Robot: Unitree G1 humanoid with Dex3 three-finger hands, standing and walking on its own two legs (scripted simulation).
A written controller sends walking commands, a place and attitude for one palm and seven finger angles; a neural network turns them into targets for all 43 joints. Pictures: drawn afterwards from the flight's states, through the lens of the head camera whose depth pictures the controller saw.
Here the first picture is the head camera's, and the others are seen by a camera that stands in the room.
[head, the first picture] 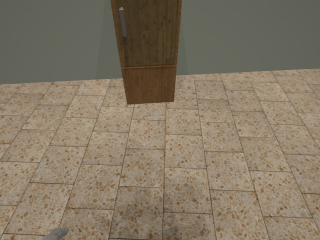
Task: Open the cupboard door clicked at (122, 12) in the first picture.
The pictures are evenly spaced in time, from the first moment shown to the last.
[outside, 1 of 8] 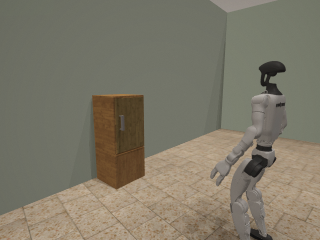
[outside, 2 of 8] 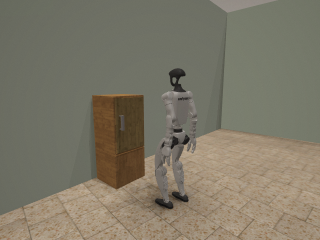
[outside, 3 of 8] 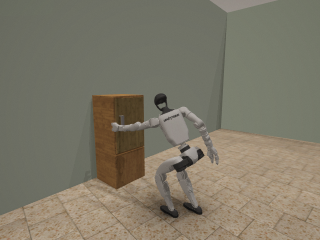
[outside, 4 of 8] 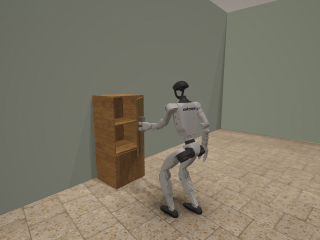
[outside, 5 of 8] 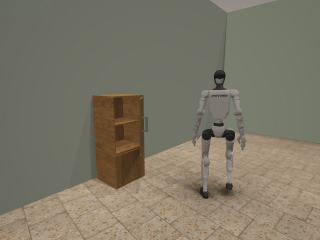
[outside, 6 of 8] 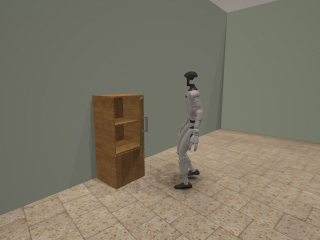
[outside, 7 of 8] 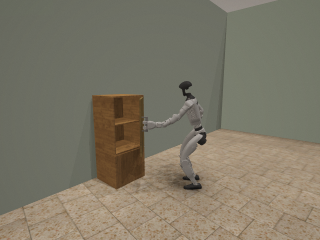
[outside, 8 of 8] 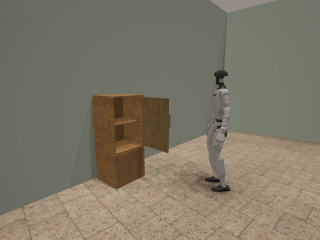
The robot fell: no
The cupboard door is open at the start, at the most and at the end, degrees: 0 88 88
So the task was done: yes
